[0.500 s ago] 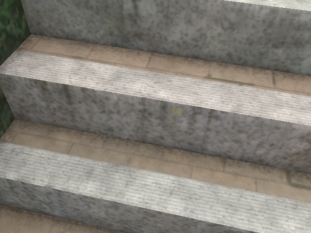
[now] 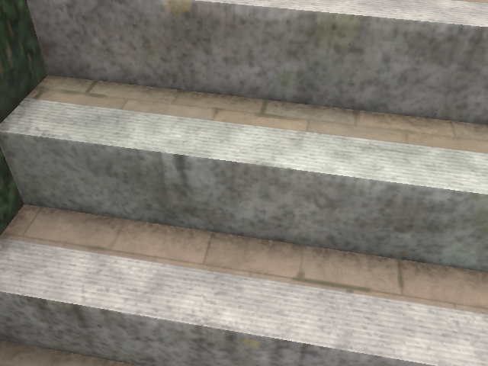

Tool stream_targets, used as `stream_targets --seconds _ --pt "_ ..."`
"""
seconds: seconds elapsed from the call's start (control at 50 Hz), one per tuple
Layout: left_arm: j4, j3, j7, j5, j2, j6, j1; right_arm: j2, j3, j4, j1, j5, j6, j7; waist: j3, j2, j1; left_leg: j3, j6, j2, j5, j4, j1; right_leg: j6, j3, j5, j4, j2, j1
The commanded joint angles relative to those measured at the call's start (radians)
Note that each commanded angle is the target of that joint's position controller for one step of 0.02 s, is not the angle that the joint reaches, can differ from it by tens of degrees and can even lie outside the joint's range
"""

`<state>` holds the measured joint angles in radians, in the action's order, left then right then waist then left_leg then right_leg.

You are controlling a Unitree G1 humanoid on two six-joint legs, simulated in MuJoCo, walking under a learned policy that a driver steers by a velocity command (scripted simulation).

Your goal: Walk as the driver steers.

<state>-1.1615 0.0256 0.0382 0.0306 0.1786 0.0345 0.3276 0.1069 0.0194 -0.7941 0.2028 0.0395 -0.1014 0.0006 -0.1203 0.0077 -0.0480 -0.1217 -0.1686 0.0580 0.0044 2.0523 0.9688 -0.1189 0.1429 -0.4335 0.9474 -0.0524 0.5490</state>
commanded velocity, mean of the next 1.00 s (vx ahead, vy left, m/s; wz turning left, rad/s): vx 0.50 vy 0.00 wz -0.33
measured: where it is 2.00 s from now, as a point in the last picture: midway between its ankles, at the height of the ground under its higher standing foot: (303, 22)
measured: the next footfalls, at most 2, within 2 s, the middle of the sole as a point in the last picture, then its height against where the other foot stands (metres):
left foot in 0.40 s outside the picture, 0.21 m higher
right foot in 0.86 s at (269, 291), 0.21 m higher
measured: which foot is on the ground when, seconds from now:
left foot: up 0.00-0.38, down 0.40-0.92, up 0.94-1.00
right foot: down 0.00-0.44, up 0.46-0.84, down 0.86-1.00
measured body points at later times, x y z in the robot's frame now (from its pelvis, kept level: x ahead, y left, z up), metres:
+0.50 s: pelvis +0.24 +0.09 +0.15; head +0.26 +0.08 +0.60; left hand +0.20 +0.30 +0.00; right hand +0.48 -0.13 +0.07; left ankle +0.31 +0.19 -0.47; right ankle +0.07 -0.04 -0.51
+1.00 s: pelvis +0.48 +0.06 +0.36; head +0.48 +0.06 +0.81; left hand +0.74 +0.21 +0.27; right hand +0.44 -0.18 +0.21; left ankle +0.37 +0.20 -0.29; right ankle +0.51 -0.04 -0.26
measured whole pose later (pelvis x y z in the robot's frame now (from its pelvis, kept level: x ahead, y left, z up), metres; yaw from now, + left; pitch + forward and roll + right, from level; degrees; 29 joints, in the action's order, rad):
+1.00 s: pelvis +0.48 +0.06 +0.36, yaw -20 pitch +6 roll -3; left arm -0.81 0.02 0.00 0.04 0.18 -0.03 0.01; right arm 0.22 0.02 -0.97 0.33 0.02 -0.11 0.03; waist -0.13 -0.06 0.03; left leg 0.09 -0.14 -0.12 -0.14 1.12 0.39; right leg -0.15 0.06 -0.55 1.28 -0.14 0.86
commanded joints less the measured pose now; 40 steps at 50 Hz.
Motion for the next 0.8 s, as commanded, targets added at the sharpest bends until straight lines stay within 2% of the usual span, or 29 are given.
stream_targets --seconds 0.02,0.04,0.08,0.12,0.2,0.24,0.26,0.28,0.3,0.32,0.34,0.36,0.38,0.4,0.42,0.44,0.46,0.48,0.5,0.54,0.56,0.58,0.62,0.64,0.68,0.74,0.76,0.78,0.8 --pt "0.042 -0.025 -0.029 -0.014 -0.053 0.061 -0.095 -0.07 -0.044 0.042 0.116 -0.017 0.023 -0.018 0.234 -0.036 -0.094 0.024 0.025 -0.017 0.021 0.017 0.215 -0.028 -0.312 -0.043 -0.564 0.189 0.096" --pt "0.074 -0.014 -0.03 -0.013 -0.006 0.077 -0.119 -0.018 -0.032 0.04 0.097 -0.027 0.031 -0.029 0.232 -0.075 -0.09 0.062 0.042 -0.023 -0.033 -0.087 0.16 -0.022 -0.249 -0.009 -0.586 0.177 0.135" --pt "0.055 -0.004 -0.019 -0.031 0.018 0.097 -0.004 -0.02 -0.025 0.036 0.079 -0.038 0.047 -0.049 0.191 0.005 -0.053 0.115 0.053 -0.041 -0.001 0.084 0.26 -0.074 -0.283 -0.007 -0.622 0.217 0.003" --pt "0.045 0.008 -0.013 -0.023 0.05 0.11 0.092 -0.053 -0.032 0.093 -0.068 -0.017 0.045 -0.057 0.196 0.087 0.006 0.125 0.051 -0.074 0.076 0.25 0.502 -0.089 -0.372 -0.082 -0.675 0.275 -0.214" --pt "0.077 0.021 -0.001 -0.011 0.054 0.124 0.156 -0.023 -0.03 0.204 -0.282 -0.024 0.041 -0.027 0.212 0.069 0.078 0.164 0.055 -0.154 0.168 0.148 0.649 -0.083 -0.39 -0.124 -0.765 0.316 -0.422" --pt "0.066 0.02 0.019 -0.031 0.007 0.116 0.246 -0.069 -0.057 0.28 -0.408 -0.01 0.057 -0.011 0.211 0.078 0.137 0.215 0.07 -0.191 0.18 -0.039 0.606 -0.08 -0.377 -0.034 -0.839 0.305 -0.449" --pt "-0.036 -0.029 -0.08 0.152 -0.008 0.042 0.4 -0.053 -0.109 0.251 -0.458 0.018 0.143 0.044 -0.06 0.166 0.168 0.095 -0.091 -0.194 0.04 -0.116 0.801 -0.149 -0.415 0.142 -0.753 0.305 -0.583" --pt "-0.016 -0.016 -0.137 0.136 0.02 0.031 0.38 -0.031 -0.101 0.254 -0.501 0.059 0.174 0.07 0.039 0.148 0.148 0.214 -0.115 -0.228 0.134 -0.229 0.755 -0.177 -0.339 0.296 -0.84 0.332 -0.588" --pt "-0.026 -0.023 -0.171 0.096 -0.015 0.026 0.321 0.018 -0.094 0.29 -0.625 0.055 0.203 0.067 0.054 0.095 0.129 0.218 -0.143 -0.205 0.388 -0.396 0.572 -0.174 -0.305 0.45 -0.941 0.348 -0.391" --pt "-0.022 -0.038 -0.186 0.049 -0.007 0.023 0.292 -0.014 -0.108 0.263 -0.577 0.056 0.222 0.082 0.0 0.149 0.07 0.251 -0.146 -0.173 0.421 -0.439 0.322 -0.2 -0.241 0.61 -0.96 0.348 -0.274" --pt "0.031 -0.036 -0.195 -0.002 0.043 0.064 0.202 0.012 -0.089 0.236 -0.529 0.035 0.204 0.099 -0.063 0.235 -0.005 0.338 -0.082 -0.115 0.384 -0.422 0.111 -0.22 -0.182 1.195 -0.9 0.332 -0.258" --pt "0.028 -0.031 -0.205 -0.002 0.105 0.09 0.188 0.06 -0.081 0.214 -0.485 0.03 0.214 0.107 -0.15 0.205 -0.057 0.35 -0.043 -0.054 0.334 -0.483 0.0 -0.252 -0.197 1.659 -0.85 0.375 -0.319" --pt "0.032 -0.005 -0.195 -0.025 0.172 0.101 0.193 0.074 -0.081 0.179 -0.418 0.014 0.203 0.109 -0.183 0.219 -0.068 0.344 -0.013 -0.006 0.461 -0.705 -0.024 -0.221 -0.175 1.889 -0.724 0.377 -0.537" --pt "-0.002 0.008 -0.208 -0.013 0.203 0.1 0.242 0.088 -0.082 0.16 -0.376 0.0 0.199 0.095 -0.239 0.279 -0.066 0.334 -0.021 0.032 0.451 -0.865 -0.133 -0.205 -0.182 2.182 -0.638 0.367 -0.628" --pt "-0.018 0.023 -0.212 0.048 0.2 0.104 0.26 0.085 -0.078 0.102 -0.209 0.007 0.194 0.083 -0.366 0.195 -0.094 0.2 -0.077 -0.019 0.242 -0.93 -0.426 -0.147 -0.191 2.159 -0.431 0.333 -0.516" --pt "0.015 0.015 -0.224 0.082 0.146 0.097 0.263 0.132 -0.068 -0.015 0.058 -0.011 0.184 0.067 -0.497 -0.023 -0.141 -0.151 -0.181 -0.18 0.208 -1.118 -0.81 -0.125 -0.252 1.803 -0.178 0.249 -0.153" --pt "0.116 0.05 -0.109 -0.1 0.095 0.147 0.106 0.252 0.029 -0.082 0.3 0.022 0.115 -0.016 -0.451 -0.201 -0.183 -0.478 -0.17 -0.313 0.549 -1.3 -0.951 -0.057 -0.136 1.134 0.207 0.083 -0.048" --pt "0.16 0.046 -0.077 -0.038 0.038 0.15 -0.014 0.248 0.043 -0.142 0.178 -0.017 0.095 -0.041 -0.34 -0.245 -0.131 -0.645 -0.164 -0.368 0.652 -1.506 -0.816 -0.049 -0.261 0.54 0.698 0.026 0.164" --pt "0.268 0.04 -0.057 -0.001 -0.036 0.14 -0.11 0.235 0.048 -0.144 0.057 -0.036 0.068 -0.039 -0.2 -0.138 -0.063 -0.533 -0.083 -0.381 0.634 -1.566 -0.722 -0.034 -0.348 0.501 1.003 0.023 0.276" --pt "0.395 0.009 -0.049 0.005 -0.144 0.122 -0.181 0.07 0.015 -0.245 -0.026 -0.017 0.019 -0.029 0.071 -0.091 0.055 -0.276 -0.019 -0.356 0.589 -1.508 -0.528 -0.077 -0.321 0.532 1.198 0.011 0.501" --pt "0.234 -0.007 -0.123 -0.066 -0.098 0.043 -0.097 0.034 -0.019 -0.228 -0.05 0.016 0.031 0.051 0.157 -0.077 -0.001 -0.183 -0.023 -0.345 0.142 -1.592 -0.501 -0.187 -0.502 0.497 1.226 -0.009 0.605" --pt "0.268 -0.001 -0.147 -0.064 -0.096 0.022 -0.083 0.034 -0.014 -0.251 -0.048 0.015 0.03 0.066 0.151 -0.065 0.048 -0.09 -0.023 -0.32 0.025 -1.603 -0.523 -0.241 -0.466 0.435 1.278 -0.008 0.674" --pt "0.288 0.0 -0.152 -0.026 -0.067 0.0 -0.08 0.0 -0.034 -0.254 -0.072 0.019 0.017 0.09 0.066 0.036 0.12 -0.009 -0.06 -0.348 -0.006 -1.654 -0.562 -0.258 -0.395 0.434 1.33 0.022 0.749" --pt "0.302 -0.017 -0.159 -0.026 -0.079 -0.012 -0.115 0.022 -0.031 -0.251 -0.088 0.024 0.019 0.094 0.047 -0.049 0.123 0.039 -0.079 -0.353 0.08 -1.704 -0.586 -0.253 -0.338 0.33 1.517 0.016 0.803" --pt "0.344 -0.034 -0.153 -0.036 -0.087 -0.023 -0.21 -0.005 -0.049 -0.285 -0.044 0.072 0.004 0.085 0.063 -0.009 0.17 0.204 0.0 -0.275 0.179 -1.762 -0.53 -0.274 -0.29 0.448 1.424 0.044 0.852" --pt "0.404 -0.044 -0.144 -0.043 -0.04 -0.04 -0.363 0.011 -0.062 -0.327 0.116 0.085 -0.008 0.074 0.014 -0.041 0.149 0.318 0.009 -0.223 0.038 -1.806 -0.62 -0.253 -0.156 0.458 1.299 0.09 0.878" --pt "0.459 -0.038 -0.114 -0.046 0.014 -0.06 -0.486 0.01 -0.067 -0.338 0.145 0.091 -0.003 0.1 -0.03 -0.013 0.117 0.337 -0.006 -0.241 -0.013 -1.828 -0.658 -0.223 -0.135 0.426 1.068 0.123 0.846" --pt "0.484 -0.041 -0.091 -0.043 0.017 -0.087 -0.545 0.036 -0.062 -0.339 0.217 0.074 -0.005 0.106 -0.051 -0.071 0.088 0.34 -0.021 -0.26 -0.098 -1.856 -0.727 -0.188 -0.104 0.372 0.938 0.146 0.835" --pt "0.574 -0.051 -0.093 -0.019 0.075 -0.134 -0.739 0.16 -0.031 -0.347 0.165 0.043 0.011 0.152 -0.008 -0.1 0.094 0.351 -0.062 -0.285 -0.525 -2.049 -0.551 -0.16 0.002 -0.06 0.56 0.11 0.543"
